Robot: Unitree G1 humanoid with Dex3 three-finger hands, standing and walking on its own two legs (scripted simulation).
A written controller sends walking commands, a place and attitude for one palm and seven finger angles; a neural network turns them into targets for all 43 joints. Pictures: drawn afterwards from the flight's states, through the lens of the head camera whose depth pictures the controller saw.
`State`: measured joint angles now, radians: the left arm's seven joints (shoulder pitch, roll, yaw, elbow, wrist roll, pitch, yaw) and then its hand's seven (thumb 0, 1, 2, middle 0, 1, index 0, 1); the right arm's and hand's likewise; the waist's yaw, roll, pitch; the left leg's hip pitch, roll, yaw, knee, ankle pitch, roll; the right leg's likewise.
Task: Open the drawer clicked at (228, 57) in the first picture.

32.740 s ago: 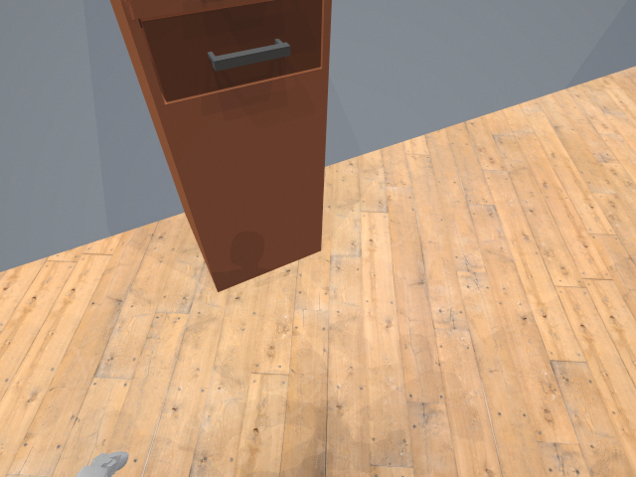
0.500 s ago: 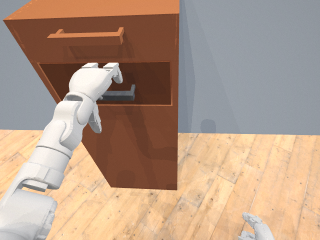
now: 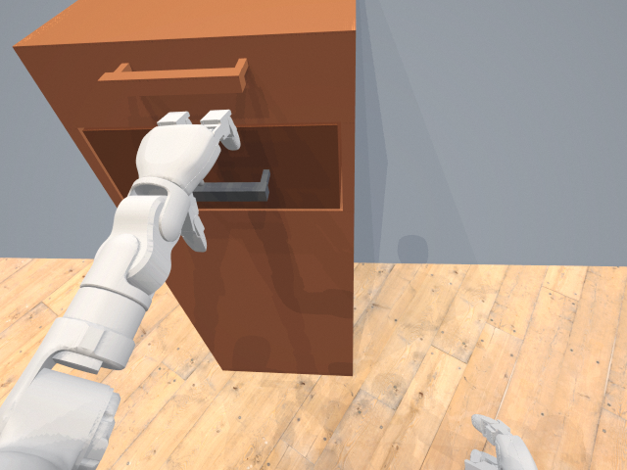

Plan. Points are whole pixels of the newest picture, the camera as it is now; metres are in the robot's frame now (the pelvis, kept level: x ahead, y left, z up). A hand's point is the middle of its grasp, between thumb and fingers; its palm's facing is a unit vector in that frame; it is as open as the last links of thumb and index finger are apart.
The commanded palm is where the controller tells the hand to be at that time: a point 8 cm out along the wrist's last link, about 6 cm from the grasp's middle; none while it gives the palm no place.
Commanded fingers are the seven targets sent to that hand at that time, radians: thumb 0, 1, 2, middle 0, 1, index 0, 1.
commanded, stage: re-aim the fingers above the handle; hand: left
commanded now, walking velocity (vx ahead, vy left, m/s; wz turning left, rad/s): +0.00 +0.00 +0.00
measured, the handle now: (215, 183) +0.51 +0.20 +0.09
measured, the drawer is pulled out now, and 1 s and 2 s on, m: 0.00 0.00 0.00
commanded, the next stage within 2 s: lower the fingers behind the handle in 0.58 s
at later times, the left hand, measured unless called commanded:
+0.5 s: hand (199, 162) +0.44 +0.18 +0.18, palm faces +0.20 -0.04 -0.98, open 13.8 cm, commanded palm +0.39 +0.20 +0.21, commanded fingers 0.00 -0.50 0.30 -0.30 -1.20 -0.30 -1.20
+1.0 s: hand (185, 194) +0.41 +0.20 +0.15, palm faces +0.13 -0.02 -0.99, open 13.8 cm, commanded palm +0.37 +0.19 +0.19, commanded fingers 0.00 -0.50 0.30 -0.30 -1.20 -0.30 -1.20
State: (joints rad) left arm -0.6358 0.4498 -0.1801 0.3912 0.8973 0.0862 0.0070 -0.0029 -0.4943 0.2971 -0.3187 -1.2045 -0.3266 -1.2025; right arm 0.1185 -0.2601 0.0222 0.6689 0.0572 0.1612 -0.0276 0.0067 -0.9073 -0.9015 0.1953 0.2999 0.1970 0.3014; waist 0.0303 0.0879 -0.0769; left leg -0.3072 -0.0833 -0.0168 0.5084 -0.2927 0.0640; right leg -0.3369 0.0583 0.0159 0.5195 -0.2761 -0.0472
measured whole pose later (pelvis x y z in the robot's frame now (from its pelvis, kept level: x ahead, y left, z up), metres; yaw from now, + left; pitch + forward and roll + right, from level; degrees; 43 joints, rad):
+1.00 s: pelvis -0.01 -0.01 +0.00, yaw +0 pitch +6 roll +0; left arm -0.66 0.43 -0.18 0.53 0.95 0.20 0.08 0.00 -0.49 0.30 -0.31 -1.20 -0.32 -1.20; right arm 0.10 -0.25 0.03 0.66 0.06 0.17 -0.02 0.01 -0.91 -0.90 0.19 0.30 0.20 0.30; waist 0.03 0.08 -0.08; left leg -0.32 -0.08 -0.01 0.49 -0.26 0.05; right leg -0.36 0.06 0.02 0.51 -0.25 -0.06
